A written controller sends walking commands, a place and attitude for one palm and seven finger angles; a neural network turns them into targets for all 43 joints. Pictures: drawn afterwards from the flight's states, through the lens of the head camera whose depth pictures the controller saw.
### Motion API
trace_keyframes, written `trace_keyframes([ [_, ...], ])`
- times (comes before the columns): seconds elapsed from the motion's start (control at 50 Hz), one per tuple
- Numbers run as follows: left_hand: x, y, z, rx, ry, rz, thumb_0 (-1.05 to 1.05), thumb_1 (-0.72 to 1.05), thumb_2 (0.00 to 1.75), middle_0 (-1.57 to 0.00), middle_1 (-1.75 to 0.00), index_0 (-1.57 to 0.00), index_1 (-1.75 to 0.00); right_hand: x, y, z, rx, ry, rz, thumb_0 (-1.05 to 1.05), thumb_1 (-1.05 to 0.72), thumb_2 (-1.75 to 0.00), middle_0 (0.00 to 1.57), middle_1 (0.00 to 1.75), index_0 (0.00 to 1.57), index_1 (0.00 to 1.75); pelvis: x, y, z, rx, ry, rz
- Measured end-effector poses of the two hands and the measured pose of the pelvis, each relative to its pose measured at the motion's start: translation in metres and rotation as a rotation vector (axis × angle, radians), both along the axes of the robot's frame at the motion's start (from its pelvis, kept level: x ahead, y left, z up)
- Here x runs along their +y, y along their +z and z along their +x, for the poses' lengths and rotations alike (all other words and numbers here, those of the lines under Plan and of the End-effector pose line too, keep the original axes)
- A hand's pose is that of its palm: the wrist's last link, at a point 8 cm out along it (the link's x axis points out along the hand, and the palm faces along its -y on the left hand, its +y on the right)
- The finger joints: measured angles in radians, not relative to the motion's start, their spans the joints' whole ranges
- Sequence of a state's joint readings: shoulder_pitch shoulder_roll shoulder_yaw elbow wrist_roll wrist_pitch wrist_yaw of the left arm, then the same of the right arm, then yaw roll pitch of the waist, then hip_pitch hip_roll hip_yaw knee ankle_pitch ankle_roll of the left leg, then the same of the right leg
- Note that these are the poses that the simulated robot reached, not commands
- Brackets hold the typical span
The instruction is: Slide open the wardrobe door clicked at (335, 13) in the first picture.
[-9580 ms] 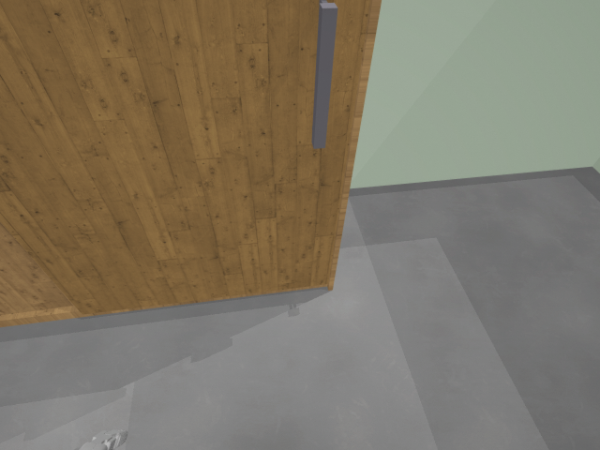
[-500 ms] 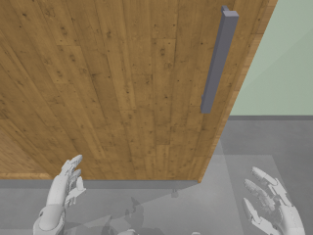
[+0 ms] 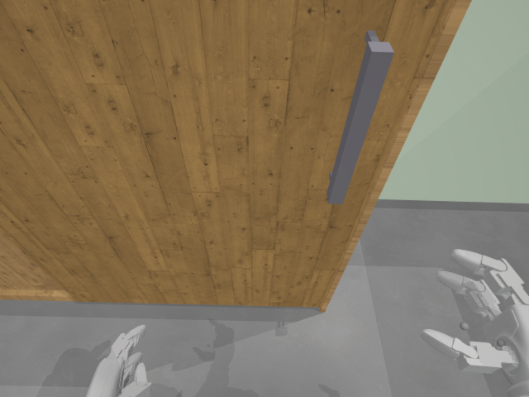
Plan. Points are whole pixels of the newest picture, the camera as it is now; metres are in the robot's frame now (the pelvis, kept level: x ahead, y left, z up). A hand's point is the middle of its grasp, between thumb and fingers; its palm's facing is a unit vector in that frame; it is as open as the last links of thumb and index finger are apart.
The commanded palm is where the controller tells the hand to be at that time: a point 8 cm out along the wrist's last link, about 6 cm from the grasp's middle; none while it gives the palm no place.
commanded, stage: raise the hand with hooked fingers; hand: right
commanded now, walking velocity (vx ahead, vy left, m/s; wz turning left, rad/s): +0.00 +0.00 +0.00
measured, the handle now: (350, 130) +0.49 -0.10 +0.15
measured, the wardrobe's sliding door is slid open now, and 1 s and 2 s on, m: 0.00 0.00 0.00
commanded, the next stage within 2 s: move the hooked fingers beside the handle in 1.18 s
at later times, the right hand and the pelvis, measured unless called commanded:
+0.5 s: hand (528, 272) +0.26 -0.27 +0.15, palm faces +0.05 +1.00 -0.08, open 13.9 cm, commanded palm +0.23 -0.32 +0.16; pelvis +0.01 -0.01 +0.02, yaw -1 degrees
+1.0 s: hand (527, 244) +0.28 -0.27 +0.17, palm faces +0.05 +1.00 -0.06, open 14.0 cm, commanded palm +0.25 -0.31 +0.19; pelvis +0.01 +0.01 +0.03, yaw +0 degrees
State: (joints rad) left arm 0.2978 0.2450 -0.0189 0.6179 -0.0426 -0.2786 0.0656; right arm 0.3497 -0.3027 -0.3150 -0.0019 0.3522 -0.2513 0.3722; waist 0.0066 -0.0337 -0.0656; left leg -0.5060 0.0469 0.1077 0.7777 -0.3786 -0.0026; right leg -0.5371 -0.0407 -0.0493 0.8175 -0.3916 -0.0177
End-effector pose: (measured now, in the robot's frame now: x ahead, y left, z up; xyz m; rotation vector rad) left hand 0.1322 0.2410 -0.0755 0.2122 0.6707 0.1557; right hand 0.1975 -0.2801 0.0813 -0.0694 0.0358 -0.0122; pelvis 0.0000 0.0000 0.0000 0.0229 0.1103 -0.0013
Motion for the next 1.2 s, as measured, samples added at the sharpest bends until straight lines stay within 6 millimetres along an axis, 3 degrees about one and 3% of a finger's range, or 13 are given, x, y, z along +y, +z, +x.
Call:
trace_keyframes([
  [0.16, 0.004, 0.024, 0.025, -0.080, -0.022, 0.059, 0.02, 0.91, 0.90, -0.21, -0.30, -0.20, -0.30, -0.015, 0.017, 0.012, -0.032, -0.004, -0.005, 0.00, 0.17, -0.45, 0.28, 0.99, 0.28, 0.98, -0.006, 0.007, 0.003, -0.039, -0.009, 0.004],
  [0.4, -0.028, 0.045, 0.060, -0.186, -0.098, -0.004, 0.01, 0.91, 0.90, -0.21, -0.30, -0.20, -0.30, -0.040, 0.059, 0.032, -0.062, -0.026, -0.006, -0.01, 0.42, -0.34, 0.30, 1.15, 0.29, 1.15, -0.007, 0.018, 0.007, -0.090, -0.012, 0.001],
  [0.56, -0.031, 0.039, 0.054, -0.140, -0.111, -0.018, 0.01, 0.90, 0.90, -0.21, -0.30, -0.20, -0.30, -0.051, 0.080, 0.041, -0.069, -0.044, -0.012, -0.01, 0.49, -0.31, 0.30, 1.19, 0.30, 1.19, -0.004, 0.023, 0.006, -0.111, -0.017, -0.003],
  [0.76, -0.011, 0.035, 0.036, -0.084, -0.065, -0.003, 0.01, 0.91, 0.90, -0.21, -0.30, -0.20, -0.30, -0.059, 0.104, 0.059, -0.081, -0.039, -0.013, -0.01, 0.50, -0.30, 0.30, 1.20, 0.30, 1.20, 0.002, 0.027, 0.005, -0.122, -0.013, -0.008],
  [0.96, 0.006, 0.037, 0.031, -0.091, -0.028, 0.010, 0.01, 0.91, 0.90, -0.21, -0.30, -0.20, -0.30, -0.044, 0.093, 0.061, -0.053, -0.024, 0.003, -0.01, 0.50, -0.30, 0.30, 1.20, 0.30, 1.20, 0.006, 0.027, 0.005, -0.121, 0.000, -0.013],
  [1.2, 0.002, 0.038, 0.040, -0.115, -0.040, -0.005, 0.01, 0.91, 0.90, -0.21, -0.30, -0.20, -0.30, -0.043, 0.096, 0.058, -0.060, -0.041, -0.002, -0.01, 0.50, -0.30, 0.30, 1.20, 0.30, 1.20, 0.010, 0.027, 0.005, -0.127, -0.006, -0.014],
])
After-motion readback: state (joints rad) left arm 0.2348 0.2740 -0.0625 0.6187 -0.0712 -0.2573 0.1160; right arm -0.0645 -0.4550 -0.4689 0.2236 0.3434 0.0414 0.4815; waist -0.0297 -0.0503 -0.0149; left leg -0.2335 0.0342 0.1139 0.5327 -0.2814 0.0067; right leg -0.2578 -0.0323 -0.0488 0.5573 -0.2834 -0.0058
